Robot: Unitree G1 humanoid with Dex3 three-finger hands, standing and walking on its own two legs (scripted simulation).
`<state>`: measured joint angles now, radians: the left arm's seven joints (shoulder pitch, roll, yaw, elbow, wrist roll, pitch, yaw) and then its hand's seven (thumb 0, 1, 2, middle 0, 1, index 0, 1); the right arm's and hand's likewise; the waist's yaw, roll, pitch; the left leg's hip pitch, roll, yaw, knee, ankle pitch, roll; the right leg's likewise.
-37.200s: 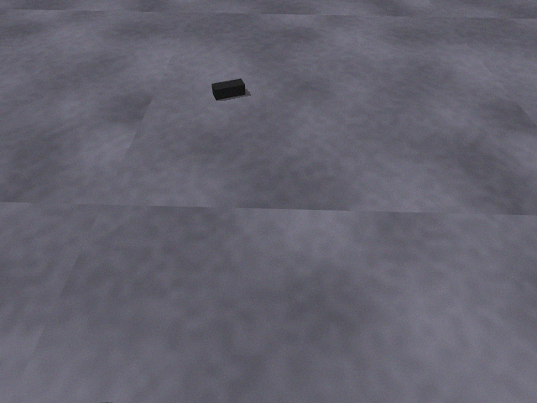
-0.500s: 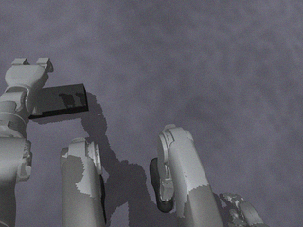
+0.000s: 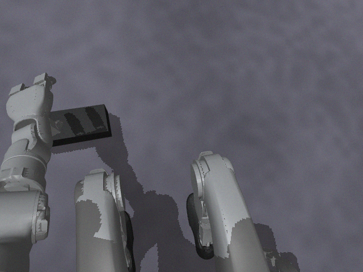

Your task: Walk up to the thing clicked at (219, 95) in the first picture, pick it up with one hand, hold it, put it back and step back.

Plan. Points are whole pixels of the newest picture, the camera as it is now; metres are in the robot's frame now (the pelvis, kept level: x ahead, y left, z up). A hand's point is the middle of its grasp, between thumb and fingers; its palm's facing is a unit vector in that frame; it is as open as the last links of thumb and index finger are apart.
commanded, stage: home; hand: left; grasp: from above
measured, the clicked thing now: (72, 126) +0.48 +0.26 -0.33
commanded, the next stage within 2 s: none
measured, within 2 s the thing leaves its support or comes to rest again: neither
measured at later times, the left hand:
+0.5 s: hand (3, 198) +0.28 +0.22 +0.08, palm faces -0.04 -0.90 -0.43, open 7.4 cm
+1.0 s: hand out of the picture +0.23 +0.20 +0.29, palm faces +0.18 -0.96 -0.21, open 7.4 cm
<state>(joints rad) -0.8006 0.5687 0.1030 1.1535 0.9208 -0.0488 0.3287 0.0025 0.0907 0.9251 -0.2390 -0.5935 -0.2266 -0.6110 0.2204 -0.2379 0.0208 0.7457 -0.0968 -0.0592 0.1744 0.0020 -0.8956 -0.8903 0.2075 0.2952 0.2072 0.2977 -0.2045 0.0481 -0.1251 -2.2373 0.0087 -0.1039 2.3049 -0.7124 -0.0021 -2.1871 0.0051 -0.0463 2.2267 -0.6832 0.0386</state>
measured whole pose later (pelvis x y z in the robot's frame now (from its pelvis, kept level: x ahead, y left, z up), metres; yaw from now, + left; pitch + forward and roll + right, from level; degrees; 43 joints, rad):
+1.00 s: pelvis +0.07 +0.00 +0.34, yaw +6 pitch +13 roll -3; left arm 0.45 0.22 0.04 -0.09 -0.08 0.43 0.07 0.01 0.90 0.90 -0.20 -0.30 -0.20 -0.30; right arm 0.32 -0.22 0.05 0.52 0.03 -0.17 -0.18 0.01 -0.90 -0.89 0.21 0.30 0.21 0.30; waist -0.07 0.04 -0.18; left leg -0.80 0.03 -0.06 1.07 -0.50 -0.01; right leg -0.76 0.00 -0.05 1.00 -0.47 0.02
